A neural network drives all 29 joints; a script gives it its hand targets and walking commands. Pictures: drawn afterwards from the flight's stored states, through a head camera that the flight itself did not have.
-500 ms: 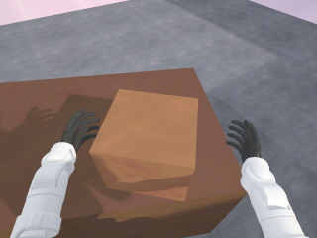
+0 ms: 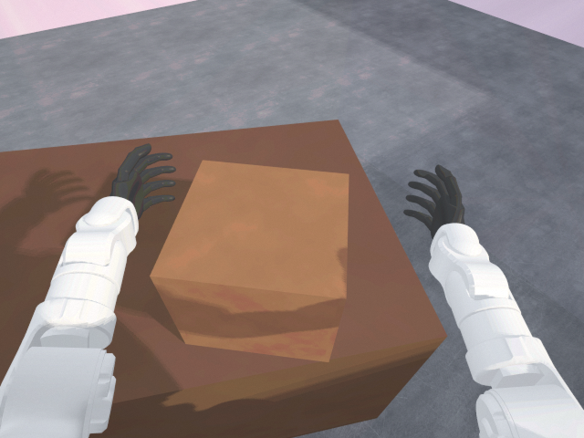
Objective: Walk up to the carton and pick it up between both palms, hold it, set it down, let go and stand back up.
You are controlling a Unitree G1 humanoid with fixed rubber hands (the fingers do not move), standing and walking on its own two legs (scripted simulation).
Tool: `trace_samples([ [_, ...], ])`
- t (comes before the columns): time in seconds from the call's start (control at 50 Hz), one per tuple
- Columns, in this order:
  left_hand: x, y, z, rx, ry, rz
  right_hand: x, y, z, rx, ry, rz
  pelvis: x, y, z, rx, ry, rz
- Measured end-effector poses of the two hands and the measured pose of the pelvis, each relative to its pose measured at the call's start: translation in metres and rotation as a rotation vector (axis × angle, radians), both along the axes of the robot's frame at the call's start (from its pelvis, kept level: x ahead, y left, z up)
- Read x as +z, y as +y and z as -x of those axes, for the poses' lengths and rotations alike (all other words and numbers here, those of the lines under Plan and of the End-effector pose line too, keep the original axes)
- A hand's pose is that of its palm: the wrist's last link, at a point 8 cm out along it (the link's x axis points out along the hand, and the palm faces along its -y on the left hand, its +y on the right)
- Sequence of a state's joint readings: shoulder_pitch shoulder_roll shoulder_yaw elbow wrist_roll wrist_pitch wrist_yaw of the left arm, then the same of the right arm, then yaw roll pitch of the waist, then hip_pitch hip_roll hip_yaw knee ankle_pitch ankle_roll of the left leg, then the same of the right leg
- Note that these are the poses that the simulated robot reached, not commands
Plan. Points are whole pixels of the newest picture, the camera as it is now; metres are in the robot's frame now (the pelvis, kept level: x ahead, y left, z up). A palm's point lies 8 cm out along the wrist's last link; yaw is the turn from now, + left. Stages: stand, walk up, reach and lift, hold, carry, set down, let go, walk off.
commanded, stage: reach and lift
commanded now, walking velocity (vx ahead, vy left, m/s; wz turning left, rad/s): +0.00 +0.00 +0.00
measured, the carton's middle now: (265, 260) +0.42 +0.02 -0.03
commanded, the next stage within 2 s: none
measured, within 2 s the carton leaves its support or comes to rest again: neither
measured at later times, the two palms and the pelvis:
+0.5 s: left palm (149, 205) +0.46 +0.18 +0.09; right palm (425, 225) +0.38 -0.22 +0.08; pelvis +0.00 +0.00 -0.01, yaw +0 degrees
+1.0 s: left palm (137, 229) +0.45 +0.21 +0.05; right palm (400, 260) +0.37 -0.20 +0.00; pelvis -0.02 +0.01 -0.04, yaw +2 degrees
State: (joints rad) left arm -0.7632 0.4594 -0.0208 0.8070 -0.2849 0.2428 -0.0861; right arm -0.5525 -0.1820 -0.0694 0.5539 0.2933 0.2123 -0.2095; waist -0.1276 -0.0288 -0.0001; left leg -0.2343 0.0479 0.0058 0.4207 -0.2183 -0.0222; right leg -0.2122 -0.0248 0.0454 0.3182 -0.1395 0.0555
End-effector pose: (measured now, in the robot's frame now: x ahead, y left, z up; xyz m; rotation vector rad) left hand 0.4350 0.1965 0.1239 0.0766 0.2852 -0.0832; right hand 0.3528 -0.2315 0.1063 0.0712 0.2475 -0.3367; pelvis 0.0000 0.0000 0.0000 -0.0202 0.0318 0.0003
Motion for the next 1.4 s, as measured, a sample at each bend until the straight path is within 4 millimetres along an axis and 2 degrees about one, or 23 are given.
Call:
trace_samples([
  [0.18, 0.012, -0.011, -0.021, -0.006, -0.007, 0.0, 0.013, -0.001, -0.017, 0.003, -0.013, 0.009, -0.001, -0.001, 0.002, 0.002, 0.043, 0.003],
  [0.3, 0.009, -0.016, -0.029, 0.005, -0.008, 0.002, 0.012, 0.001, -0.027, 0.004, 0.003, 0.02, -0.003, -0.001, 0.002, 0.005, 0.08, 0.003],
  [0.44, -0.018, -0.018, -0.027, 0.012, 0.005, -0.002, -0.015, 0.007, -0.027, 0.001, 0.037, 0.018, -0.005, -0.001, 0.0, 0.007, 0.115, 0.008],
  [0.54, -0.048, -0.013, -0.02, 0.024, 0.036, -0.01, -0.04, 0.013, -0.022, 0.005, 0.066, 0.022, -0.009, -0.001, 0.0, 0.01, 0.152, 0.012],
  [0.72, -0.056, 0.005, -0.023, 0.076, 0.004, -0.028, -0.078, 0.022, -0.021, 0.018, 0.094, 0.023, -0.023, 0.002, 0.005, 0.026, 0.249, 0.025],
  [0.9, -0.063, 0.013, -0.022, 0.088, -0.023, -0.068, -0.102, 0.023, -0.018, 0.017, 0.091, 0.028, -0.035, 0.005, 0.014, 0.032, 0.312, 0.034],
  [0.98, -0.073, 0.016, -0.017, 0.09, -0.027, -0.085, -0.109, 0.028, -0.018, 0.027, 0.078, 0.024, -0.04, 0.006, 0.019, 0.034, 0.334, 0.037],
  [1.06, -0.099, 0.009, -0.008, 0.073, 0.001, -0.078, -0.112, 0.036, -0.02, 0.037, 0.07, 0.025, -0.043, 0.006, 0.024, 0.035, 0.356, 0.04],
  [1.12, -0.12, -0.006, 0.0, 0.041, 0.017, -0.057, -0.113, 0.042, -0.021, 0.038, 0.064, 0.026, -0.045, 0.005, 0.027, 0.036, 0.369, 0.042],
  [1.22, -0.138, -0.03, 0.007, 0.006, 0.018, -0.001, -0.113, 0.047, -0.019, 0.007, 0.065, 0.029, -0.047, 0.005, 0.031, 0.034, 0.384, 0.048],
  [1.3, -0.137, -0.04, 0.004, -0.004, 0.005, 0.023, -0.11, 0.044, -0.016, -0.021, 0.069, 0.039, -0.047, 0.005, 0.033, 0.031, 0.385, 0.048],
  [1.4, -0.129, -0.043, 0.0, 0.001, -0.006, 0.013, -0.104, 0.042, -0.015, -0.025, 0.065, 0.038, -0.047, 0.008, 0.034, 0.022, 0.38, 0.045],
])
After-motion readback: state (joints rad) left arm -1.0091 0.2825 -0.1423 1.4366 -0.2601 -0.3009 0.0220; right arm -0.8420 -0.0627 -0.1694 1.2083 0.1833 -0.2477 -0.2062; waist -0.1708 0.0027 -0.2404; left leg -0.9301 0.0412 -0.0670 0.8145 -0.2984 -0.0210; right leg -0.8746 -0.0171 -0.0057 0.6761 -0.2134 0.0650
